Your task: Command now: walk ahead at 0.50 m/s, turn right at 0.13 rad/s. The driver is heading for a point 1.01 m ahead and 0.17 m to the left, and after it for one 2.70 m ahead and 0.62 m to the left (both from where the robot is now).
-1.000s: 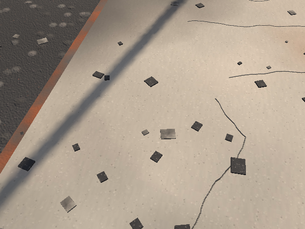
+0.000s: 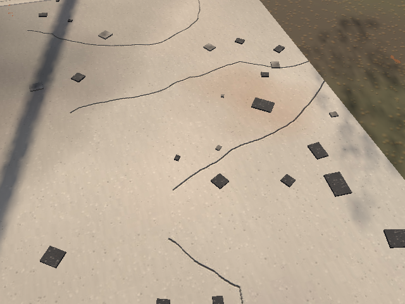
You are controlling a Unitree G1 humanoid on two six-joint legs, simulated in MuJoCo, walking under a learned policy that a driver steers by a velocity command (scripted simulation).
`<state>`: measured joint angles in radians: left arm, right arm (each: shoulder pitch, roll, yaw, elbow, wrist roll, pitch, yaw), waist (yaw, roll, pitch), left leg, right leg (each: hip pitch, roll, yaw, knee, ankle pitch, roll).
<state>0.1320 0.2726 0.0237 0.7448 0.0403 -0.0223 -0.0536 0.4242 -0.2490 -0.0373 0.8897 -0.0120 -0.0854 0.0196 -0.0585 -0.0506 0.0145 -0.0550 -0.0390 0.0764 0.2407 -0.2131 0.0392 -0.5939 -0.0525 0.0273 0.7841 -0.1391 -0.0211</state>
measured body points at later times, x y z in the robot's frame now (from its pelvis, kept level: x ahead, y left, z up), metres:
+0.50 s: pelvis +0.25 -0.05 +0.00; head +0.27 -0.06 +0.45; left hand +0.23 +0.22 -0.13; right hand +0.39 -0.30 -0.13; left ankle +0.39 +0.10 -0.69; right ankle +0.18 -0.11 -0.75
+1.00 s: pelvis +0.41 -0.01 +0.00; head +0.41 -0.01 +0.45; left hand +0.46 +0.23 -0.15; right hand +0.44 -0.27 -0.15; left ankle +0.47 +0.06 -0.75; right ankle +0.42 -0.14 -0.71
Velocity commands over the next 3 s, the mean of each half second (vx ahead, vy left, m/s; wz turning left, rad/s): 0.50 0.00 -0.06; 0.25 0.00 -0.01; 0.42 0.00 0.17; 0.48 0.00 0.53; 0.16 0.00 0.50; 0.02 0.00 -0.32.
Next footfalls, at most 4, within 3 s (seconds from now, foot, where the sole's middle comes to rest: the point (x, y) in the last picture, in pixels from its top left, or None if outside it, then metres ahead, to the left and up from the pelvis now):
0.14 right None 0.22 -0.12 -0.78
0.66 left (177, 300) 0.51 0.06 -0.78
1.12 right None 0.46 -0.13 -0.78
1.58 left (163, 231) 0.75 0.11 -0.78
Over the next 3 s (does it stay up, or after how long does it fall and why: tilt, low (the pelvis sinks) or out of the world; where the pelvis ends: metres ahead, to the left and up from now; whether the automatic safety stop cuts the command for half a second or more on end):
stays up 0.94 0.08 -0.02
